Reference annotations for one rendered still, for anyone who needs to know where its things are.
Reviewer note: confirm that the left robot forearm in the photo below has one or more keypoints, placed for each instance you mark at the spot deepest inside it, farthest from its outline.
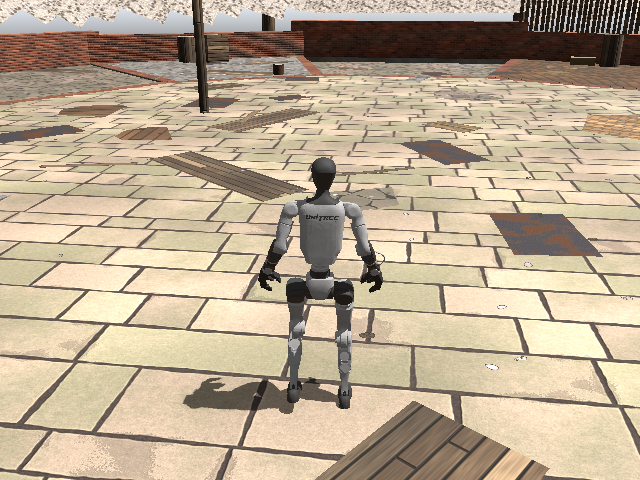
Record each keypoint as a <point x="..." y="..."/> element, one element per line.
<point x="271" y="261"/>

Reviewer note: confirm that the robot right upper arm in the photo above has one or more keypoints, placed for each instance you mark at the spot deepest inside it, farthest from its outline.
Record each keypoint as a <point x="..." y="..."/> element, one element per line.
<point x="353" y="211"/>

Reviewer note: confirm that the robot left thigh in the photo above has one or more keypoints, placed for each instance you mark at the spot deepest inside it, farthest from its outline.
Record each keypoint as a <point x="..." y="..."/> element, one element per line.
<point x="296" y="294"/>

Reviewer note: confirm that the robot left upper arm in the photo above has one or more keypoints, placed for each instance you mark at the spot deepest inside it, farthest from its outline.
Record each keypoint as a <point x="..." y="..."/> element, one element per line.
<point x="291" y="209"/>

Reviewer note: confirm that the robot right thigh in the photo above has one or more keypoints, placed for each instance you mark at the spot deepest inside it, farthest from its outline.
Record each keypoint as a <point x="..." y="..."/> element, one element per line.
<point x="344" y="299"/>

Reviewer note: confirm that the robot right hand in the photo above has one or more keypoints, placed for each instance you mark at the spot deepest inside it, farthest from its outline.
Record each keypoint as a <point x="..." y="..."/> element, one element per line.
<point x="378" y="280"/>

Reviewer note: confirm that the robot thigh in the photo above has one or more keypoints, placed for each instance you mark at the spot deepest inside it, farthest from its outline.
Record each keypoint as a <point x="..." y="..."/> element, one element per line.
<point x="296" y="294"/>
<point x="344" y="299"/>

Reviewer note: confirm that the robot left hand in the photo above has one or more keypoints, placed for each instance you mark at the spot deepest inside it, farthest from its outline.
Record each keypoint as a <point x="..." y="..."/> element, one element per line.
<point x="263" y="277"/>

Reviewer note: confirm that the right robot forearm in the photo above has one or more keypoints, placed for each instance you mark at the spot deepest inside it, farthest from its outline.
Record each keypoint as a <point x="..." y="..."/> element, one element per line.
<point x="371" y="262"/>

